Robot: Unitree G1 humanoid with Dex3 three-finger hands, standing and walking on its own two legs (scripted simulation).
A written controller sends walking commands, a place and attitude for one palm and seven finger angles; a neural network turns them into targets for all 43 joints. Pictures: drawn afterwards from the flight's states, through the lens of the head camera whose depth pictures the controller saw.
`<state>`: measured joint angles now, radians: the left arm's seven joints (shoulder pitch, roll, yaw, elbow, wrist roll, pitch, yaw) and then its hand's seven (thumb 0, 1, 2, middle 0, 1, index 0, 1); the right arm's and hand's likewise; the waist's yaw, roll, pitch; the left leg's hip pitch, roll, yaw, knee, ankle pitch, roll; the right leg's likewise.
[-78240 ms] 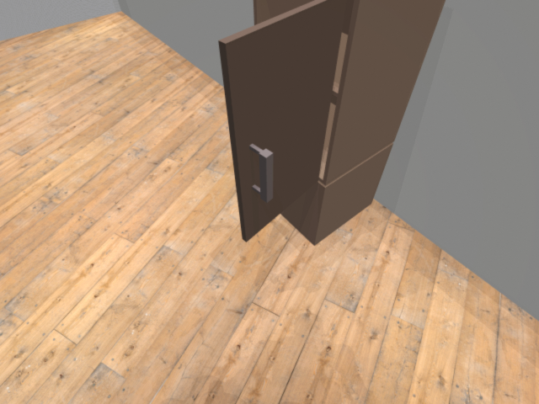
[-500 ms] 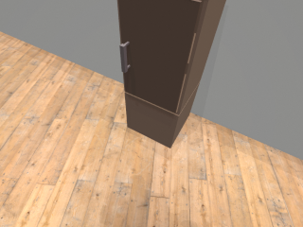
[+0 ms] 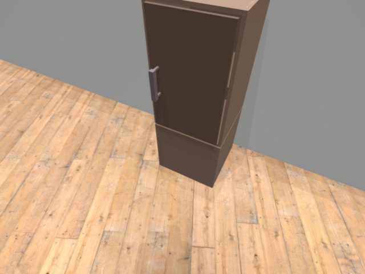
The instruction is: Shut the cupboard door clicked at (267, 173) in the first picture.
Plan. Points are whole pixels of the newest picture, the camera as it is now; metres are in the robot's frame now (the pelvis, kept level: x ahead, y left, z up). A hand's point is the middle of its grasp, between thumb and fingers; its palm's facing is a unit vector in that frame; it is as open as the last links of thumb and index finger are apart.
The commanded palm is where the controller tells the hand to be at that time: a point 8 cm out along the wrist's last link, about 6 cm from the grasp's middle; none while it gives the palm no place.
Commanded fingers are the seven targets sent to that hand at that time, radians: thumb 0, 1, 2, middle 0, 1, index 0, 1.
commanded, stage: let the arm hang, fingers relaxed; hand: left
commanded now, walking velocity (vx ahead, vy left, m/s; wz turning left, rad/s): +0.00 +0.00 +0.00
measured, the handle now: (156, 83) +0.89 +0.17 -0.07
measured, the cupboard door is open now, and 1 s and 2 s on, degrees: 0 0 0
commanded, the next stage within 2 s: look to check the result in 0.30 s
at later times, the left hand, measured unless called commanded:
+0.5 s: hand out of the picture -0.04 +0.17 -0.18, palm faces +0.04 -0.98 -0.17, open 7.4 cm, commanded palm none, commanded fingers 0.00 0.90 0.90 -0.20 -0.30 -0.20 -0.30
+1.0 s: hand out of the picture -0.01 +0.16 -0.18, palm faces +0.02 -0.99 -0.15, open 7.4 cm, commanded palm none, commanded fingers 0.00 0.90 0.90 -0.20 -0.30 -0.20 -0.30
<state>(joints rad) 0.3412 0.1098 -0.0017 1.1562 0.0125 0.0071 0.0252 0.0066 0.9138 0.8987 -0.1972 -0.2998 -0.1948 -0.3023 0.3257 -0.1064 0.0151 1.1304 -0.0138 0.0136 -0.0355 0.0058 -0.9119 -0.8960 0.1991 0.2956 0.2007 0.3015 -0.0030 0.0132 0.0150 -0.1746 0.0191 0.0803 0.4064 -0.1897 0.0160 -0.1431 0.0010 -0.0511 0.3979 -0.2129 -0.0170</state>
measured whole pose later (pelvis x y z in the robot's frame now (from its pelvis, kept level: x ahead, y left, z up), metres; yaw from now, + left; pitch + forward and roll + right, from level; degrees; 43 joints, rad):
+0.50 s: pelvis -0.01 +0.01 +0.00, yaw +0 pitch -1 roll +0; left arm 0.35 0.12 0.01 1.14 0.02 0.01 0.03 0.01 0.91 0.90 -0.20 -0.30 -0.19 -0.30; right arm 0.35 -0.12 0.00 1.12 -0.02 0.01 -0.03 0.00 -0.91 -0.90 0.20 0.30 0.20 0.30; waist -0.01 0.00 0.02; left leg -0.21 0.00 0.09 0.42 -0.19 0.04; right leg -0.19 -0.02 -0.04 0.43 -0.22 0.00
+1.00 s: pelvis +0.01 +0.01 +0.00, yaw +0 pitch -1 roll +0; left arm 0.31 0.11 0.00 1.14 0.02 0.00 0.03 0.01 0.91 0.90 -0.20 -0.30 -0.20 -0.30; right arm 0.30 -0.13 0.00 1.12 -0.01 0.00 -0.03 0.00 -0.91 -0.90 0.20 0.30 0.20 0.30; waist -0.01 0.00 0.03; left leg -0.18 0.01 0.09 0.41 -0.20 0.03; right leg -0.16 -0.01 -0.04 0.41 -0.23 -0.01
